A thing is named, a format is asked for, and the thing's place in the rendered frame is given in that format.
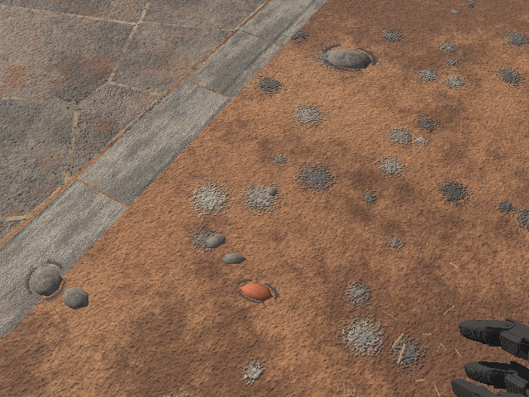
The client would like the robot right hand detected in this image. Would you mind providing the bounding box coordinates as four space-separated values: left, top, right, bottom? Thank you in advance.
451 318 529 397

